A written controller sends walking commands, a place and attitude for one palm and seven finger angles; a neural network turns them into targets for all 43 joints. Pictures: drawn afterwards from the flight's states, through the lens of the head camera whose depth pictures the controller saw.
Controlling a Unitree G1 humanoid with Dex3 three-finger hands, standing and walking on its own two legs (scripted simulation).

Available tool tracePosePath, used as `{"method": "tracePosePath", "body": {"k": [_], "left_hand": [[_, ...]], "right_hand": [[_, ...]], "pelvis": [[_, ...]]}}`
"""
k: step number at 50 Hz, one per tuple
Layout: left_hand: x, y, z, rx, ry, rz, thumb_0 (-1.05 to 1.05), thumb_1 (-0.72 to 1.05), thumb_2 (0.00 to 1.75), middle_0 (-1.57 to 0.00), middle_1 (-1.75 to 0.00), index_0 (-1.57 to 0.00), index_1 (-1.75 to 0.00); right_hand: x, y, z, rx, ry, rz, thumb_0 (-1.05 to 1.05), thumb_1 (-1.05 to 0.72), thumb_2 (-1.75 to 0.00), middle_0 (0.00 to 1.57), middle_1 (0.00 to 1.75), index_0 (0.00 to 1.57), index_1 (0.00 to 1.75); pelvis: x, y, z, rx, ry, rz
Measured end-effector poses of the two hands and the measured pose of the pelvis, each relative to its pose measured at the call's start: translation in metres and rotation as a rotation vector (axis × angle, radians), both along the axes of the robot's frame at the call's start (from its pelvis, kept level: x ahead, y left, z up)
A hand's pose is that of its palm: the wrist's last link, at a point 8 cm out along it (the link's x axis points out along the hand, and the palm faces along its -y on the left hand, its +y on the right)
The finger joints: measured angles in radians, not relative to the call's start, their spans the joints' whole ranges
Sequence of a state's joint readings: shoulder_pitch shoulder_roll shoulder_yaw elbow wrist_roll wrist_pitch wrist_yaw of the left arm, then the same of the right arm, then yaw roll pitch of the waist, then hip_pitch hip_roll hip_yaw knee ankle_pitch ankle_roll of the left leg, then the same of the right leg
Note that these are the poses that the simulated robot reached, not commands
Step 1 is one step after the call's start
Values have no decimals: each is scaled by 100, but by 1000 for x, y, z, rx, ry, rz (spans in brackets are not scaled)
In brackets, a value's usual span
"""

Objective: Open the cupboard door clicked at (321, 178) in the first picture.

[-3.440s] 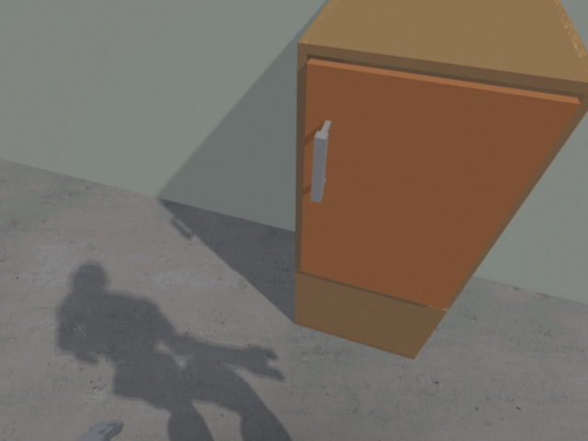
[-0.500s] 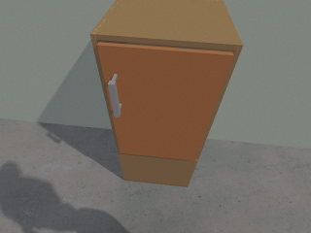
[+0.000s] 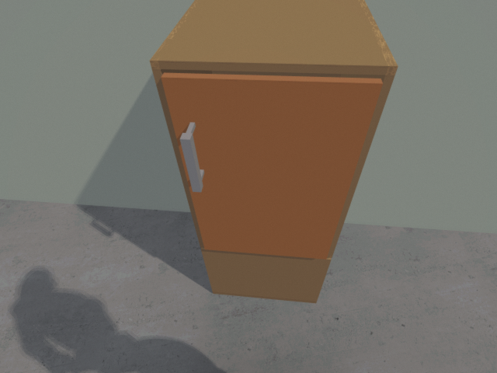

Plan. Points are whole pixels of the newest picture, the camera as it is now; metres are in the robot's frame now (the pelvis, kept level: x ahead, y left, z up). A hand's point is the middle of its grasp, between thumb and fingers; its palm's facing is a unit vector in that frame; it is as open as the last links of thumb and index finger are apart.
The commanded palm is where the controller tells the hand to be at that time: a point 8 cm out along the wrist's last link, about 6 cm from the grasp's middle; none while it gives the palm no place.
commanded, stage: look again from close up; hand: left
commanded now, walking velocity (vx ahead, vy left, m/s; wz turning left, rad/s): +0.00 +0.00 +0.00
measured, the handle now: (194, 158) +0.52 +0.15 +0.05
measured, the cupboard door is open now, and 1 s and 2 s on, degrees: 0 0 0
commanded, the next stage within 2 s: raise the hand with hooked fingers in 0.40 s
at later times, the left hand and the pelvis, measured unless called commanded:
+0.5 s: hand out of the picture +0.06 +0.16 -0.17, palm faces -0.02 -0.98 -0.22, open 7.3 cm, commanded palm +0.12 +0.21 -0.07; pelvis +0.02 -0.02 +0.00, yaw -1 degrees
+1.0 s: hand (144, 367) +0.15 +0.18 -0.04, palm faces +0.09 -1.00 -0.03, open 9.0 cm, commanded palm +0.15 +0.23 -0.02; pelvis -0.03 -0.06 -0.08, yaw +2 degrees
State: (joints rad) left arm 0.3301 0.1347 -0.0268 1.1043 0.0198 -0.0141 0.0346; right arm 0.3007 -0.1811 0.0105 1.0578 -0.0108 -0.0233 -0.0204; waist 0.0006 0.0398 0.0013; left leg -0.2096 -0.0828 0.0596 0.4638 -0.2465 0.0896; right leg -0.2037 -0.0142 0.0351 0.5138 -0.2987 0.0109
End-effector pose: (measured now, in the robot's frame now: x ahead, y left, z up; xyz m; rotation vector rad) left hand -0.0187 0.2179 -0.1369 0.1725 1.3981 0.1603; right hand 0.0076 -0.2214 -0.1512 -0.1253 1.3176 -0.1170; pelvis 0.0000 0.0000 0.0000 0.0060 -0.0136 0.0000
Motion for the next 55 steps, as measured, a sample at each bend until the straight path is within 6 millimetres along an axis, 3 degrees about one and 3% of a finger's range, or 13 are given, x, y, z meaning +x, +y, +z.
{"method": "tracePosePath", "body": {"k": [26,28,33,36,38,40,44,47,51,55], "left_hand": [[72,-5,0,14,-90,-51,0,91,90,-20,-30,-20,-29],[100,-1,21,16,-280,49,1,91,90,-20,-30,-20,-30],[190,2,123,70,-937,51,1,87,88,-20,-32,-20,-32],[216,-2,155,26,-1199,-27,1,83,86,-20,-35,-20,-35],[217,-6,156,-28,-1311,-95,0,79,85,-20,-38,-21,-37],[205,-9,142,-89,-1353,-161,0,75,83,-21,-40,-21,-40],[165,-8,96,-177,-1264,-181,0,66,80,-21,-46,-22,-46],[141,2,82,-156,-1249,-118,1,59,77,-22,-50,-23,-50],[144,11,104,-76,-1397,-111,1,49,73,-23,-56,-23,-56],[177,12,129,-94,-1476,-227,1,40,69,-23,-62,-23,-62]], "right_hand": [[38,-43,15,-78,-8,4,0,-91,-90,20,30,20,30],[48,-45,22,-90,-103,3,1,-91,-90,20,30,20,30],[94,-53,33,-90,-418,31,1,-91,-90,20,30,20,30],[124,-59,40,-83,-557,41,1,-91,-90,20,30,20,30],[141,-66,45,-89,-635,55,1,-91,-90,20,30,20,30],[155,-72,51,-100,-705,85,1,-91,-90,20,30,20,30],[176,-86,55,-144,-797,153,1,-91,-90,20,30,20,30],[183,-90,50,-175,-809,188,1,-91,-90,20,30,20,30],[180,-82,34,-178,-772,212,1,-91,-90,20,30,20,30],[163,-66,15,-132,-710,192,1,-91,-90,20,30,20,30]], "pelvis": [[20,-22,3,-2,3,-11],[19,-24,3,4,9,-3],[14,-29,-5,22,31,26],[4,-35,-14,12,82,24],[-4,-42,-25,16,127,14],[-11,-49,-36,17,157,10],[-22,-57,-58,10,200,20],[-26,-60,-70,-8,211,31],[-29,-60,-78,-35,208,47],[-31,-58,-78,-49,203,51]]}}
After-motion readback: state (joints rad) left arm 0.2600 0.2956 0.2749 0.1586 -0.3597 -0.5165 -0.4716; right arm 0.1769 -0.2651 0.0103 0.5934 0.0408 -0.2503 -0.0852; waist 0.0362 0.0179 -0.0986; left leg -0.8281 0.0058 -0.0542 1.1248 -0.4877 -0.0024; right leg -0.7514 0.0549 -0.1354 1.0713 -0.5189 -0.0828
